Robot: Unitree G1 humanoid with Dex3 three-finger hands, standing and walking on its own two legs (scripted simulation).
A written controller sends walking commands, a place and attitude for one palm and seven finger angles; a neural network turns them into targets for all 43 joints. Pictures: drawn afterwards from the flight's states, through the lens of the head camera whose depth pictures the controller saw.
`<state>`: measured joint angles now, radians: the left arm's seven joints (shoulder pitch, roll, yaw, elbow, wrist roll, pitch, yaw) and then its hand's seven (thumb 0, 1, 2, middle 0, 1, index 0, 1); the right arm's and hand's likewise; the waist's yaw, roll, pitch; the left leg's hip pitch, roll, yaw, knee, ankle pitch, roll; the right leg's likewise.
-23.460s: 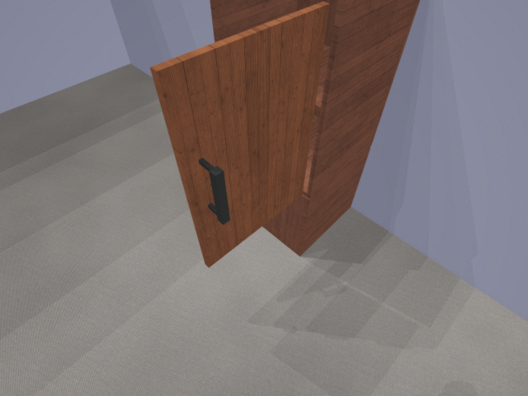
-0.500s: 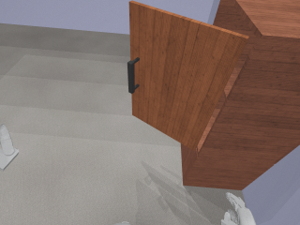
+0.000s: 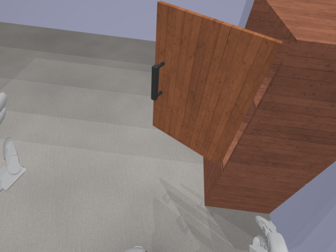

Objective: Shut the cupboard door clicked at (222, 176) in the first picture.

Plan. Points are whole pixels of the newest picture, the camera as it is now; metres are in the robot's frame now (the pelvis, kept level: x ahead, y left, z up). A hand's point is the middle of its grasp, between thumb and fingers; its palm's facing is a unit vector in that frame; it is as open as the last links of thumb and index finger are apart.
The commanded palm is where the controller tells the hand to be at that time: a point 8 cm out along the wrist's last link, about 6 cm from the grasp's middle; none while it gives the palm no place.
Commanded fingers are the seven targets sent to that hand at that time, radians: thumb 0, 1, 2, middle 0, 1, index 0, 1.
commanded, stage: step back with the hand held close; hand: left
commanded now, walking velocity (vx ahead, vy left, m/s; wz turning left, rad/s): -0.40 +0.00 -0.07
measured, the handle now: (158, 81) +0.74 +0.08 -0.01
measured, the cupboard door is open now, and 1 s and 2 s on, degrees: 59 59 59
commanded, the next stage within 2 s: stop stepping back and stand still in 0.52 s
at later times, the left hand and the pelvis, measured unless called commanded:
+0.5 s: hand out of the picture +0.11 +0.30 +0.19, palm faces +0.37 -0.83 -0.41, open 7.4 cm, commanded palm +0.05 +0.34 +0.19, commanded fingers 0.00 0.90 0.90 -0.20 -0.30 -0.20 -0.30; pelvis -0.10 +0.04 +0.00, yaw -2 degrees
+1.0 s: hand out of the picture -0.04 +0.39 +0.21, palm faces +0.46 -0.84 -0.28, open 7.4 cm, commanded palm -0.10 +0.42 +0.19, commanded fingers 0.00 0.90 0.90 -0.20 -0.30 -0.20 -0.30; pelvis -0.26 +0.13 +0.00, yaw -5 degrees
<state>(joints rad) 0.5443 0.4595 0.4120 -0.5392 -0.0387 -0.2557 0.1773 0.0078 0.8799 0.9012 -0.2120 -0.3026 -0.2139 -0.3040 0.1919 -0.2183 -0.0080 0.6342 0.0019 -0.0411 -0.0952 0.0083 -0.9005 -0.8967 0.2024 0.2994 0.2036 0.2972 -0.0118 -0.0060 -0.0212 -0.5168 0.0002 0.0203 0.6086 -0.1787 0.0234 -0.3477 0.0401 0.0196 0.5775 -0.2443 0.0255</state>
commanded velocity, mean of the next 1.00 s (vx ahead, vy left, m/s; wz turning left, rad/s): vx -0.13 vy -0.05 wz -0.03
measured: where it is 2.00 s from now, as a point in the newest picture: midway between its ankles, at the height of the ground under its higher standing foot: outside the picture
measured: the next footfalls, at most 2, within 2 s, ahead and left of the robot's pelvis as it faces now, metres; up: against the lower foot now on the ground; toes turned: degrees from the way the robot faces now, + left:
right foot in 0.24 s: -0.08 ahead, -0.13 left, +0.01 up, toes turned +2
left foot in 0.56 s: +0.07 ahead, +0.10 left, +0.00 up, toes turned -4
